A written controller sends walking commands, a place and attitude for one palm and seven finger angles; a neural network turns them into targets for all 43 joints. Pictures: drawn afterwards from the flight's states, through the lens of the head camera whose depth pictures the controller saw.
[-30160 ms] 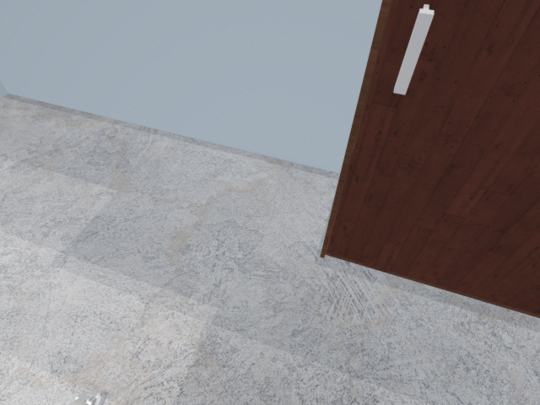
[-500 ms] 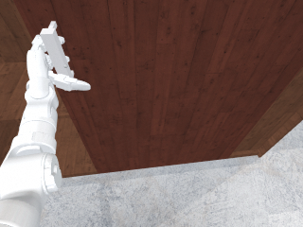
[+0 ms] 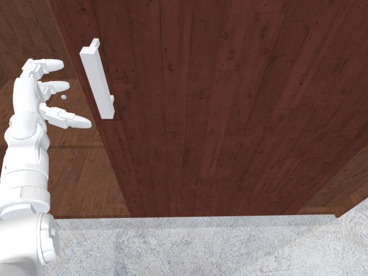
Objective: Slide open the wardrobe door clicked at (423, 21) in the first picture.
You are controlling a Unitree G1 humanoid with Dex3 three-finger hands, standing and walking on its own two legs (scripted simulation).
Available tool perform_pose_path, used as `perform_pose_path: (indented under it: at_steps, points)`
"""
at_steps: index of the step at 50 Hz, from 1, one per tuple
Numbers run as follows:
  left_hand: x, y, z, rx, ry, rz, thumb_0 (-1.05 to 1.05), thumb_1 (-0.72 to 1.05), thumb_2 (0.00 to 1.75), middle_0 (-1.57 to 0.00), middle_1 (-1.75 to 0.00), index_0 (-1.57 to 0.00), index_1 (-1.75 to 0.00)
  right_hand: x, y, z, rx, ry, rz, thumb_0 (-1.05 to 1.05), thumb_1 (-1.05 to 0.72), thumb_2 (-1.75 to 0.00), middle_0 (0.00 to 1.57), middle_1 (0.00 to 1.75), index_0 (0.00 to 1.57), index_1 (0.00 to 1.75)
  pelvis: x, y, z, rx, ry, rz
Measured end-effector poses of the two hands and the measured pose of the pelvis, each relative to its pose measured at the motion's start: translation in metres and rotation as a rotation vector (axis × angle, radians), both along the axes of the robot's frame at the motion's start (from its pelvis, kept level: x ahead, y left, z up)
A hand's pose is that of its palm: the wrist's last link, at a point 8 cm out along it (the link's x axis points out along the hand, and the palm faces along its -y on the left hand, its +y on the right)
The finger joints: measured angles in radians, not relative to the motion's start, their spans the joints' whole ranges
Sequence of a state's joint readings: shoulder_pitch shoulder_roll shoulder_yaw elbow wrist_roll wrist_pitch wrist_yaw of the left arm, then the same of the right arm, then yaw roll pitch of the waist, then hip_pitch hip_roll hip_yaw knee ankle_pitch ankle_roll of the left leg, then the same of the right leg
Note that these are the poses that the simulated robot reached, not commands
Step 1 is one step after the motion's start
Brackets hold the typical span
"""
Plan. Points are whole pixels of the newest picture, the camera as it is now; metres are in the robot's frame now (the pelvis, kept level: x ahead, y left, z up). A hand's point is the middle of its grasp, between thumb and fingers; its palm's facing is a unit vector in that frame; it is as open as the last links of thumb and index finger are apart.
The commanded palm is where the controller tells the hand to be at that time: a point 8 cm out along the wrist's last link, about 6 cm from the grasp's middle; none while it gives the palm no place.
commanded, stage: slip the hand off the handle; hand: left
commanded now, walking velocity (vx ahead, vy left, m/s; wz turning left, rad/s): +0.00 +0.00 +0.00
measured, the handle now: (102, 80) +0.48 +0.22 +0.18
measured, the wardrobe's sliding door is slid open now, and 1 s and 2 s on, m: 0.61 0.61 0.61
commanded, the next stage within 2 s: draw the hand back to the body in 0.68 s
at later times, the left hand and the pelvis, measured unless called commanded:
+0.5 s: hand (49, 128) +0.34 +0.27 +0.17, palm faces +0.35 -0.93 -0.11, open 14.7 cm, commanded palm +0.30 +0.30 +0.17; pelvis +0.00 -0.01 +0.00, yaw +0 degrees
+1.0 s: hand (40, 152) +0.27 +0.26 +0.18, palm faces +0.14 -0.99 -0.02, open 14.7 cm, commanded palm +0.23 +0.30 +0.17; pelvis -0.01 -0.02 +0.00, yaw +0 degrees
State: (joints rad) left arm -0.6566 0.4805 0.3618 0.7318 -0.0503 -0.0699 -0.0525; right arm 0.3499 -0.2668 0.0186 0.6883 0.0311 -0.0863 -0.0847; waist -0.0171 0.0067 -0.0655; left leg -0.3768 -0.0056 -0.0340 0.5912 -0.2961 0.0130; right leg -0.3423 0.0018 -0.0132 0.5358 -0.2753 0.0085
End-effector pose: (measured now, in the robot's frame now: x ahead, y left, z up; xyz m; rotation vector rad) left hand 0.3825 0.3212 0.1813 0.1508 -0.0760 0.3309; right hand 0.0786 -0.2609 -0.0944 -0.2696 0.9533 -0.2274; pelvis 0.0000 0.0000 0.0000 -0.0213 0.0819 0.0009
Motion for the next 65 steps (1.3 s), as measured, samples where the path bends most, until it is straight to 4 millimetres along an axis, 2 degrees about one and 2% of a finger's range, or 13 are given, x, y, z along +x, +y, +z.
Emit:
perform_pose_path:
  at_steps: [5,10,14,23,28,33,41,45,49,53,61,65]
  points:
    - [0.000,-0.008,0.001,-0.010,-0.004,-0.036,-0.02,-0.55,0.20,-0.26,-1.16,-0.26,-1.16,0.002,-0.001,-0.002,0.011,-0.007,-0.004,0.01,-0.91,-0.90,0.20,0.30,0.20,0.30,0.003,-0.001,0.000,0.002,0.004,-0.002]
    - [-0.010,-0.018,-0.007,-0.029,-0.010,-0.046,-0.02,-0.55,0.20,-0.26,-1.15,-0.26,-1.16,0.010,0.001,-0.001,0.035,-0.050,-0.017,0.01,-0.91,-0.90,0.20,0.30,0.20,0.30,0.006,-0.003,0.000,0.007,-0.005,-0.022]
    - [-0.028,-0.016,-0.012,-0.024,-0.007,-0.014,-0.02,-0.55,0.20,-0.26,-1.15,-0.26,-1.16,0.021,0.002,0.002,0.047,-0.093,-0.013,0.01,-0.91,-0.90,0.20,0.30,0.20,0.30,0.006,-0.005,0.001,0.011,-0.017,-0.032]
    - [-0.077,-0.006,-0.007,-0.017,-0.022,0.024,-0.02,-0.55,0.20,-0.26,-1.15,-0.26,-1.16,0.058,0.006,0.012,0.043,-0.192,0.056,0.01,-0.91,-0.90,0.20,0.30,0.20,0.30,0.002,-0.011,0.000,0.011,-0.052,-0.008]
    - [-0.097,-0.010,-0.004,-0.013,-0.034,0.009,-0.02,-0.55,0.20,-0.26,-1.15,-0.26,-1.16,0.078,0.010,0.020,0.041,-0.262,0.097,0.01,-0.91,-0.90,0.20,0.30,0.20,0.30,-0.003,-0.013,0.000,0.012,-0.065,0.004]
    - [-0.111,-0.015,-0.006,-0.017,-0.033,0.000,-0.02,-0.56,0.20,-0.26,-1.15,-0.26,-1.16,0.089,0.016,0.027,0.050,-0.317,0.122,0.01,-0.91,-0.90,0.20,0.30,0.20,0.30,-0.007,-0.015,0.000,0.014,-0.079,0.008]
    - [-0.131,-0.021,-0.005,-0.009,-0.051,0.013,-0.02,-0.56,0.20,-0.26,-1.15,-0.26,-1.16,0.089,0.023,0.028,0.063,-0.340,0.145,0.01,-0.91,-0.90,0.20,0.30,0.20,0.30,-0.010,-0.017,0.001,0.016,-0.098,0.009]
    - [-0.131,-0.018,-0.007,-0.116,-0.026,-0.111,-0.02,-0.55,0.20,-0.26,-1.15,-0.26,-1.16,0.083,0.022,0.027,0.054,-0.335,0.136,0.01,-0.91,-0.90,0.21,0.30,0.20,0.30,-0.012,-0.019,0.002,0.016,-0.120,0.012]
    - [-0.135,-0.016,-0.002,-0.124,0.003,-0.191,-0.02,-0.55,0.20,-0.26,-1.15,-0.26,-1.16,0.079,0.018,0.033,0.054,-0.378,0.119,0.01,-0.91,-0.90,0.21,0.30,0.20,0.30,-0.012,-0.018,0.002,0.016,-0.132,0.004]
    - [-0.149,-0.012,0.003,-0.121,-0.033,-0.184,-0.02,-0.55,0.20,-0.26,-1.15,-0.26,-1.15,0.077,0.016,0.038,0.061,-0.416,0.119,0.01,-0.91,-0.90,0.20,0.30,0.20,0.30,-0.013,-0.016,0.002,0.017,-0.134,-0.004]
    - [-0.179,-0.011,-0.011,-0.131,-0.003,-0.141,-0.02,-0.56,0.20,-0.26,-1.15,-0.25,-1.15,0.079,0.017,0.042,0.045,-0.434,0.144,0.01,-0.91,-0.90,0.20,0.30,0.20,0.30,-0.020,-0.014,0.001,0.014,-0.150,0.008]
    - [-0.187,-0.016,-0.009,-0.116,-0.024,-0.146,-0.02,-0.54,0.21,-0.25,-1.14,-0.25,-1.14,0.081,0.024,0.045,0.044,-0.453,0.159,0.01,-0.91,-0.90,0.20,0.30,0.20,0.30,-0.023,-0.013,0.002,0.013,-0.161,0.012]
